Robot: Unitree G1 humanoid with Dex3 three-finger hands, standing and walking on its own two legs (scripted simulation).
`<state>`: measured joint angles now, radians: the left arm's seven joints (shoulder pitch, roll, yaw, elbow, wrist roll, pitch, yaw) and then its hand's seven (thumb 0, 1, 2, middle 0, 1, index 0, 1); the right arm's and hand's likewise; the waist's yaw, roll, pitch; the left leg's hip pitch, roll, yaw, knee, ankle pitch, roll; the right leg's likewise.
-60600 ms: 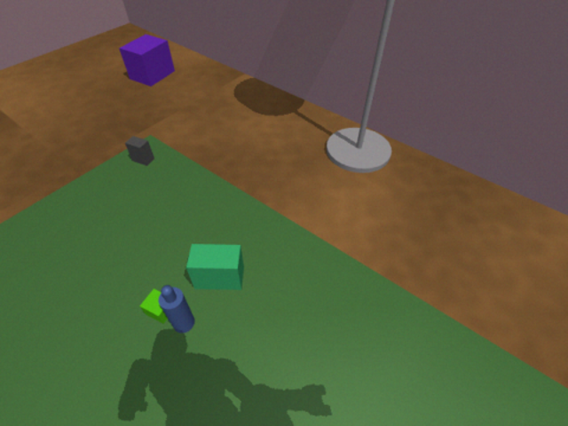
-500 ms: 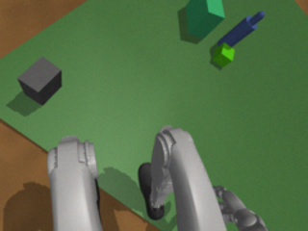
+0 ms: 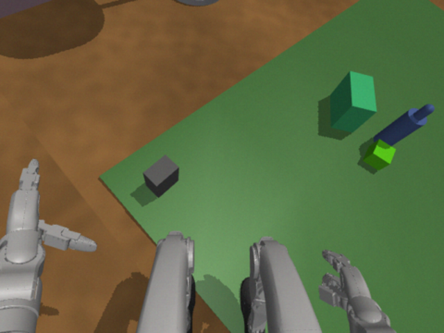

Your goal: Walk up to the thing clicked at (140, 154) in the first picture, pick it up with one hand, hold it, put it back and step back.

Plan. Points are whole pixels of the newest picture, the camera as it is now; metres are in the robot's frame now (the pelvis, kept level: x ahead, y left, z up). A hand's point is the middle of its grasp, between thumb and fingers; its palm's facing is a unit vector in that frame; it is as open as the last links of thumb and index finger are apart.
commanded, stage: home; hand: left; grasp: from above
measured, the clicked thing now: (161, 177) +0.54 +0.19 -0.46
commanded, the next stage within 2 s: none
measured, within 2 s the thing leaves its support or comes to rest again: neither
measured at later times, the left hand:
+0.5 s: hand (79, 240) +0.23 +0.21 +0.11, palm faces +0.21 -0.94 -0.28, open 17.7 cm
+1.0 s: hand (78, 286) +0.19 +0.19 +0.14, palm faces +0.20 -0.95 -0.23, open 17.8 cm
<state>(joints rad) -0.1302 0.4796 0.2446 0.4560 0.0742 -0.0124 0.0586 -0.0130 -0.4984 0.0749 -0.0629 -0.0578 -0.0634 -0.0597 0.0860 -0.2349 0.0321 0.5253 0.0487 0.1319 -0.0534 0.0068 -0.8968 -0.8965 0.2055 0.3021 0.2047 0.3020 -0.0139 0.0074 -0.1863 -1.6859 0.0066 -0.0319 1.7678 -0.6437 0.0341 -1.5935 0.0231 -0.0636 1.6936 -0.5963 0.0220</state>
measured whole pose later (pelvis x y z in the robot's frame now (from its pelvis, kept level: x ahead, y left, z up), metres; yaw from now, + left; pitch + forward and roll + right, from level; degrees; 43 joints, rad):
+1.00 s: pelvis +0.04 -0.01 +0.19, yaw +6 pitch +5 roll -5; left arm 0.49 0.23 -0.01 -0.04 -0.01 0.24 0.11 -0.01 -0.60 0.00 -0.04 -0.03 -0.04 -0.03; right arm 0.29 -0.21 0.04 0.45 0.02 -0.13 -0.16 0.01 -0.90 -0.90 0.20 0.30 0.20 0.30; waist -0.01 0.03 -0.11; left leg -0.68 0.00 -0.02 0.97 -0.46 0.01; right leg -0.62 0.02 -0.04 0.92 -0.40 0.03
